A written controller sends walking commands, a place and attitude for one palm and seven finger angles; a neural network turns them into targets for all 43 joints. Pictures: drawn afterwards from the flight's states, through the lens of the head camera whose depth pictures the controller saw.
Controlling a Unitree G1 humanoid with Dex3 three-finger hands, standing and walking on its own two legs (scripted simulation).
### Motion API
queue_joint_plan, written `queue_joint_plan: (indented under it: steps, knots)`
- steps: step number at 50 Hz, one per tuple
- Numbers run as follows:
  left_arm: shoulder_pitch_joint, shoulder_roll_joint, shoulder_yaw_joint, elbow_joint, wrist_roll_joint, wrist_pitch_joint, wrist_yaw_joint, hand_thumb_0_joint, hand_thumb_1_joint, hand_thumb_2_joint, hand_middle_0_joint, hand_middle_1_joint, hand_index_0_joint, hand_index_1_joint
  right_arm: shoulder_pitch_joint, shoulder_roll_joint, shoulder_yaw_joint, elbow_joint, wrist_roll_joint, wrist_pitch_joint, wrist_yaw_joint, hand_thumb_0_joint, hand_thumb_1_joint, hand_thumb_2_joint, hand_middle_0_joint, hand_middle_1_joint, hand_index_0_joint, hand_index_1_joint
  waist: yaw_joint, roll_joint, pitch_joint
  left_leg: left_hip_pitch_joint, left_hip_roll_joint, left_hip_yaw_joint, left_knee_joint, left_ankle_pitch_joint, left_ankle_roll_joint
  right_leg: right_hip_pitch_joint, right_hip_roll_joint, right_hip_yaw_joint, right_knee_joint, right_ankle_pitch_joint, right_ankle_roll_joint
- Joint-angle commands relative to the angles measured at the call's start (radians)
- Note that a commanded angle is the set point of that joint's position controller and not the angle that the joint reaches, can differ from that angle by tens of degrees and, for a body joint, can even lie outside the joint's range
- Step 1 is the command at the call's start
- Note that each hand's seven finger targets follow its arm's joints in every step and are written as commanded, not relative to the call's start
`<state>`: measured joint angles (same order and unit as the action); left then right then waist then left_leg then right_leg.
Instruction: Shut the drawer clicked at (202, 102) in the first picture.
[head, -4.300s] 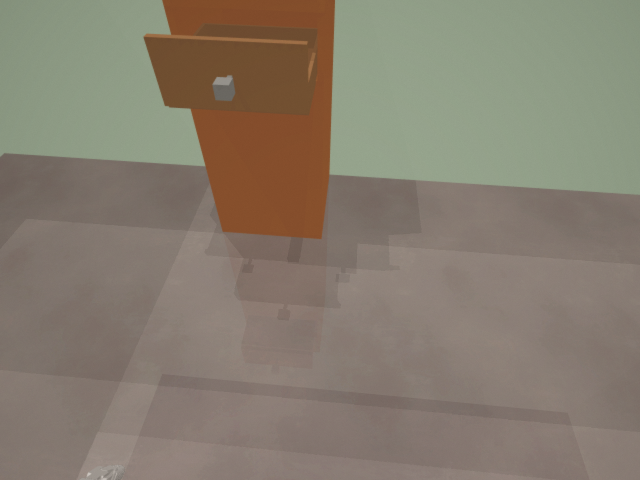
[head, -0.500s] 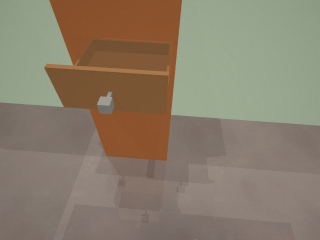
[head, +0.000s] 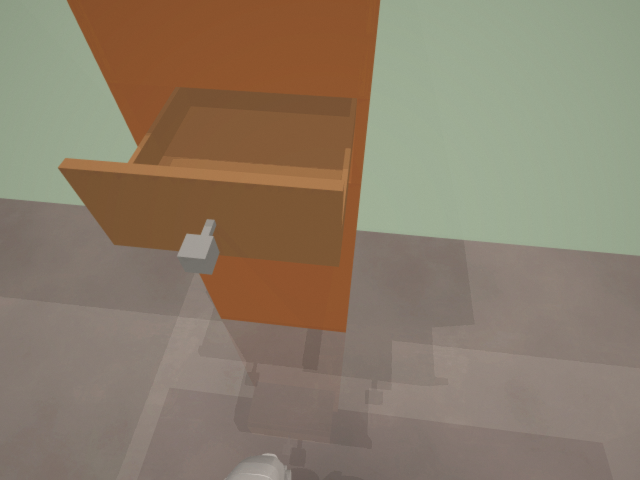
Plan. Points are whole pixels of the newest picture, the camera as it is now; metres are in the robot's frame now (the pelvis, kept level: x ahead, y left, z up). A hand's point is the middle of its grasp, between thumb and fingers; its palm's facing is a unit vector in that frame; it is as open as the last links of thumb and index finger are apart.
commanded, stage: come to a stop and stand still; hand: left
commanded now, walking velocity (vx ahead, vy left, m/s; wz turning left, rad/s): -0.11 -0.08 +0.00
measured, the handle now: (203, 243) +0.41 +0.21 +0.03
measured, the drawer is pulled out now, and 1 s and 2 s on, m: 0.20 0.20 0.20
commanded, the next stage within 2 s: look again from close up in 0.76 s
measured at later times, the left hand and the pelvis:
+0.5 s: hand out of the picture +0.01 +0.22 -0.17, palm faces -0.01 -0.98 -0.21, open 7.4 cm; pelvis -0.03 +0.02 +0.00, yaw -2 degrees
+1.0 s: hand out of the picture -0.05 +0.18 -0.19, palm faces +0.01 -0.99 -0.16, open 7.4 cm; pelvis -0.03 +0.02 -0.01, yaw -1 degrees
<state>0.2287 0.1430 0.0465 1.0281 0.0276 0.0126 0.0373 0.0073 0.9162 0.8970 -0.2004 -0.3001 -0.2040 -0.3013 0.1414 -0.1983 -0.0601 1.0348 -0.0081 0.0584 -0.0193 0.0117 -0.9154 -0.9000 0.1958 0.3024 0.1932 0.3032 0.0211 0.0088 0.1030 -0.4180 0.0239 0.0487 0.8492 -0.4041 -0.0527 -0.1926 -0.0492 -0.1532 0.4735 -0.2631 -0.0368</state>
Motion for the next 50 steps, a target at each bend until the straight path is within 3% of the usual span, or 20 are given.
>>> queue_joint_plan:
  steps: [1,3,5,6,8,10,14,22,26,28,29,30,33,39,42,43,44,45,48,50]
  knots:
    - [0.016,0.216,0.052,-0.063,0.002,-0.003,0.015,0.000,0.900,0.900,-0.200,-0.300,-0.200,-0.300,0.048,-0.040,-0.011,-0.070,0.001,-0.017,0.001,0.000,-0.900,-0.900,0.200,0.300,0.200,0.300,-0.008,-0.174,-0.129,0.083,0.009,-0.007,-0.176,0.066,0.011,0.090,-0.265,0.164,-0.028,0.769,-0.131]
    - [0.000,0.207,0.048,-0.063,-0.008,0.006,0.014,0.000,0.900,0.900,-0.200,-0.300,-0.200,-0.300,0.111,-0.054,-0.010,-0.048,-0.005,-0.029,0.000,0.000,-0.900,-0.900,0.200,0.300,0.200,0.300,-0.045,-0.126,-0.151,0.260,0.032,0.013,-0.428,0.344,0.019,0.023,-0.192,0.126,0.061,0.548,-0.056]
    - [0.095,0.111,0.022,-0.074,-0.019,0.014,0.014,0.000,0.900,0.900,-0.200,-0.300,-0.200,-0.300,0.146,-0.193,-0.029,-0.071,-0.009,-0.044,-0.002,0.000,-0.900,-0.900,0.200,0.300,0.200,0.300,-0.032,0.269,-0.229,0.417,0.399,-0.301,-0.469,1.123,0.194,-0.169,0.004,0.058,0.367,-0.314,0.061]
    - [0.090,0.130,0.020,-0.078,-0.014,0.019,0.019,0.000,0.900,0.900,-0.200,-0.300,-0.200,-0.300,0.142,-0.204,-0.024,-0.085,-0.008,-0.042,-0.013,0.000,-0.900,-0.900,0.200,0.300,0.200,0.300,-0.045,0.181,-0.226,0.336,0.428,-0.288,-0.467,1.132,0.266,-0.163,0.032,0.155,0.535,-0.408,0.055]
    - [0.052,0.146,0.034,-0.059,-0.011,0.030,0.015,0.000,0.900,0.900,-0.200,-0.300,-0.200,-0.300,0.074,-0.170,-0.017,-0.094,-0.015,-0.046,-0.032,0.000,-0.900,-0.900,0.200,0.300,0.200,0.300,-0.036,0.206,-0.161,0.260,0.363,-0.237,-0.482,1.001,0.257,-0.235,0.040,0.247,0.691,-0.319,0.059]
    - [0.064,0.154,0.040,-0.048,-0.009,0.029,-0.001,0.000,0.900,0.900,-0.200,-0.300,-0.200,-0.300,0.035,-0.130,-0.003,-0.106,-0.013,-0.055,-0.037,0.000,-0.900,-0.900,0.200,0.300,0.200,0.300,-0.013,0.105,-0.149,0.280,0.313,-0.175,-0.487,0.904,0.236,-0.270,0.040,0.233,0.742,-0.210,0.073]
    - [0.067,0.158,0.043,-0.054,-0.009,0.046,-0.013,0.000,0.900,0.900,-0.200,-0.300,-0.200,-0.300,0.068,-0.129,-0.007,-0.095,-0.010,-0.062,-0.036,0.000,-0.900,-0.900,0.200,0.300,0.200,0.300,-0.026,0.133,-0.162,0.297,0.286,-0.146,-0.551,0.638,0.214,-0.268,0.030,0.229,0.693,-0.136,0.093]
    - [0.040,0.094,0.007,-0.030,-0.010,0.026,-0.026,0.000,0.900,0.900,-0.200,-0.300,-0.200,-0.300,0.114,-0.144,-0.023,-0.040,-0.022,-0.053,-0.008,0.000,-0.900,-0.900,0.200,0.300,0.200,0.300,-0.058,0.197,-0.123,0.250,0.251,-0.214,-0.688,-0.018,0.184,-0.109,0.012,0.111,0.226,-0.222,0.059]
    - [0.179,0.094,0.001,0.045,-0.011,0.000,-0.021,0.000,0.900,0.900,-0.200,-0.300,-0.200,-0.300,0.121,-0.111,-0.020,-0.003,-0.013,-0.047,0.003,0.000,-0.900,-0.900,0.200,0.300,0.200,0.300,0.001,0.130,-0.090,0.106,0.142,-0.112,-0.629,-0.113,0.095,0.134,0.024,0.060,-0.149,-0.056,0.035]
    - [0.177,0.202,0.013,0.042,-0.001,-0.011,-0.010,0.000,0.900,0.900,-0.200,-0.300,-0.200,-0.300,0.107,-0.008,0.008,-0.020,0.001,-0.044,0.011,0.000,-0.900,-0.900,0.200,0.300,0.200,0.300,0.003,-0.166,-0.003,-0.011,0.012,0.016,-0.359,-0.036,0.024,0.034,-0.241,0.398,-0.386,-0.370,-0.053]
    - [0.110,0.240,0.017,0.011,-0.006,-0.012,-0.009,0.000,0.900,0.900,-0.200,-0.300,-0.200,-0.300,0.085,-0.036,0.004,-0.034,-0.010,-0.037,0.018,0.000,-0.900,-0.900,0.200,0.300,0.200,0.300,0.001,-0.175,0.036,0.014,0.023,0.003,-0.273,-0.017,0.025,-0.113,-0.318,0.468,-0.439,-0.460,-0.093]
    - [0.077,0.228,0.021,0.001,-0.006,-0.022,-0.005,0.000,0.900,0.900,-0.200,-0.300,-0.200,-0.300,0.078,-0.044,0.002,-0.032,-0.015,-0.031,0.020,0.000,-0.900,-0.900,0.200,0.300,0.200,0.300,0.001,-0.238,0.067,0.014,0.029,-0.020,-0.205,0.021,0.033,-0.156,-0.296,0.484,-0.449,-0.413,-0.093]
    - [0.040,0.166,0.006,0.002,-0.010,-0.033,-0.008,0.000,0.900,0.900,-0.200,-0.300,-0.200,-0.300,0.177,-0.042,0.004,0.022,-0.013,-0.041,0.022,0.000,-0.900,-0.900,0.200,0.300,0.200,0.300,-0.034,-0.176,0.078,0.014,0.031,-0.016,-0.143,0.106,0.030,-0.071,-0.219,0.300,-0.337,-0.104,-0.077]
    - [0.128,0.142,0.014,0.048,-0.007,-0.035,0.000,0.000,0.900,0.900,-0.200,-0.300,-0.200,-0.300,0.154,-0.019,0.013,0.012,-0.007,-0.052,0.007,0.000,-0.900,-0.900,0.200,0.300,0.200,0.300,0.003,-0.172,0.004,0.072,0.033,0.005,-0.255,0.064,0.020,0.038,-0.231,0.272,-0.200,0.251,-0.100]
    - [0.122,0.107,0.007,0.065,-0.019,-0.028,0.003,0.000,0.900,0.900,-0.200,-0.300,-0.200,-0.300,0.222,-0.022,0.021,0.054,-0.005,-0.071,-0.005,0.000,-0.900,-0.900,0.200,0.300,0.200,0.300,-0.022,-0.083,-0.062,0.294,0.049,-0.017,-0.459,0.349,0.037,-0.024,-0.133,0.199,-0.067,0.260,-0.027]
    - [0.225,0.094,-0.012,0.089,-0.003,-0.065,0.045,0.000,0.900,0.900,-0.200,-0.300,-0.200,-0.300,0.116,-0.044,0.033,-0.025,-0.007,-0.092,0.002,0.000,-0.900,-0.900,0.200,0.300,0.200,0.300,0.021,-0.150,-0.019,0.181,0.079,-0.025,-0.200,0.368,0.041,-0.022,-0.122,0.267,-0.085,0.637,0.010]
    - [0.177,0.141,0.003,0.037,0.007,-0.077,0.042,0.000,0.900,0.900,-0.200,-0.300,-0.200,-0.300,0.197,-0.012,0.034,-0.053,-0.010,-0.082,0.006,0.000,-0.900,-0.900,0.200,0.300,0.200,0.300,-0.034,-0.175,-0.068,0.093,0.049,-0.025,-0.214,0.063,0.060,0.032,-0.180,0.266,-0.081,0.609,-0.022]
    - [0.159,0.165,0.001,0.022,0.005,-0.082,0.035,0.000,0.900,0.900,-0.200,-0.300,-0.200,-0.300,0.202,-0.002,0.040,-0.038,-0.009,-0.075,0.010,0.000,-0.900,-0.900,0.200,0.300,0.200,0.300,-0.031,-0.110,-0.138,0.156,0.042,0.002,-0.247,0.070,0.060,0.051,-0.180,0.264,-0.044,0.565,-0.039]
    - [0.151,0.123,-0.015,0.004,-0.008,-0.053,0.018,0.000,0.900,0.900,-0.200,-0.300,-0.200,-0.300,0.220,-0.064,0.036,-0.036,-0.006,-0.096,0.005,0.000,-0.900,-0.900,0.200,0.300,0.200,0.300,-0.030,0.196,-0.165,0.244,0.109,-0.089,-0.344,0.542,0.104,-0.007,-0.029,0.115,0.118,0.143,0.002]
    - [0.166,0.086,-0.032,0.013,-0.007,-0.037,0.017,0.000,0.900,0.900,-0.200,-0.300,-0.200,-0.300,0.200,-0.087,0.036,-0.040,-0.005,-0.092,-0.010,0.000,-0.900,-0.900,0.200,0.300,0.200,0.300,-0.013,0.203,-0.106,0.218,0.165,-0.147,-0.372,0.669,0.157,-0.031,0.011,0.089,0.094,-0.091,0.020]
